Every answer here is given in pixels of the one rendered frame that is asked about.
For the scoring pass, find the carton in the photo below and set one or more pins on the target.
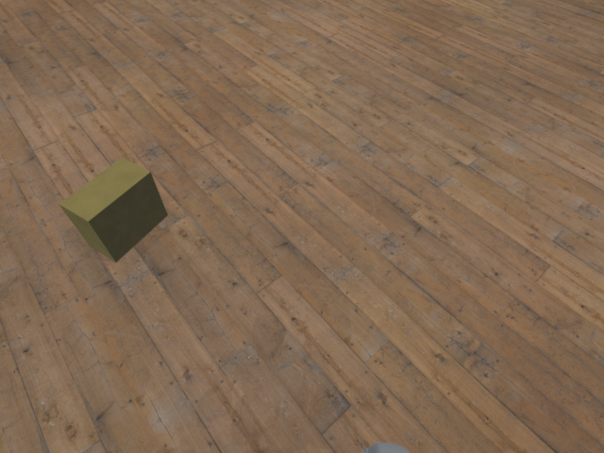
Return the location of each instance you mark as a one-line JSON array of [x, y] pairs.
[[116, 209]]

